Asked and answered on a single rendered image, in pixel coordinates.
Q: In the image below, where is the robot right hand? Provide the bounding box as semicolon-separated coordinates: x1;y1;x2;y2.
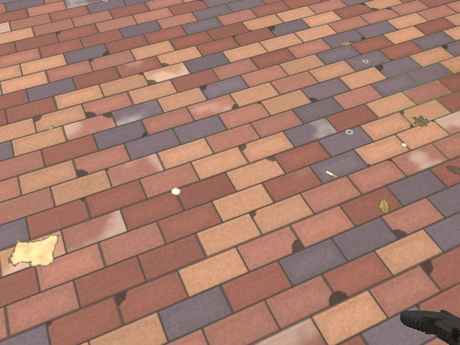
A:
400;310;460;345

